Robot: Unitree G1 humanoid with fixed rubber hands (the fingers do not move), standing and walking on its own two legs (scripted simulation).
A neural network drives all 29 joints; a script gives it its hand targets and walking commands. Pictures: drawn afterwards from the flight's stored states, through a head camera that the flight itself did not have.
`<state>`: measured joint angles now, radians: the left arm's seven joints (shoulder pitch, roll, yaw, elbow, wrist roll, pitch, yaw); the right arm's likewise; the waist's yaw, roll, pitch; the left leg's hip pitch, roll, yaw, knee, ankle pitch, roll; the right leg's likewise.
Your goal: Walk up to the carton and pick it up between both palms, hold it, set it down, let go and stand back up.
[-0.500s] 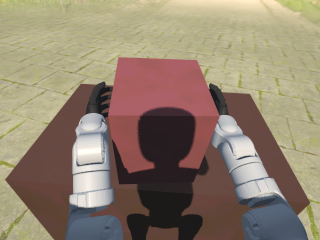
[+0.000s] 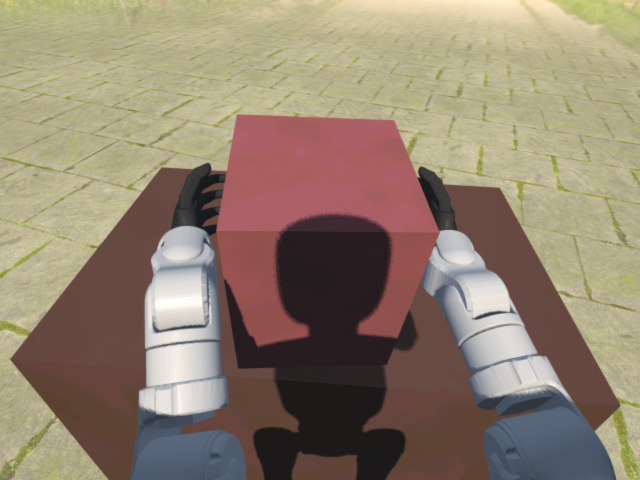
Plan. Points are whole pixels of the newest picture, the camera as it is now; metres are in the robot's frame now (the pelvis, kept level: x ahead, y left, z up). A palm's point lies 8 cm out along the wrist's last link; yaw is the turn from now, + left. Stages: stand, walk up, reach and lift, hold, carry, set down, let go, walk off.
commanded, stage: hold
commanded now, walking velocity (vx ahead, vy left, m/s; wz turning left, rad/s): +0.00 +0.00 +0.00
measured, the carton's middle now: (315, 245) +0.39 +0.00 +0.15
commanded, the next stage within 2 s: set down in 0.02 s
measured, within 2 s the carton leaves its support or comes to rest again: neither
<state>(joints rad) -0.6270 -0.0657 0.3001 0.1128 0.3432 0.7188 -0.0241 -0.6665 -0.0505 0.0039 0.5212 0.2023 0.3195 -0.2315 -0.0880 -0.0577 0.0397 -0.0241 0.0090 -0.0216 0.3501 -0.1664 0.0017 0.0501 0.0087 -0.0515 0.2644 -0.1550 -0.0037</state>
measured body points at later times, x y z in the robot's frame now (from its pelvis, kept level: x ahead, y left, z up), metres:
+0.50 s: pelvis +0.01 +0.00 +0.00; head -0.03 +0.03 +0.45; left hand +0.39 +0.14 +0.18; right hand +0.38 -0.15 +0.16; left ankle +0.03 +0.11 -0.75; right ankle +0.01 -0.12 -0.75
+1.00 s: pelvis +0.02 +0.00 +0.00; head +0.01 +0.03 +0.45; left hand +0.42 +0.13 +0.14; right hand +0.40 -0.17 +0.14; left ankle +0.03 +0.11 -0.75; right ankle +0.01 -0.12 -0.75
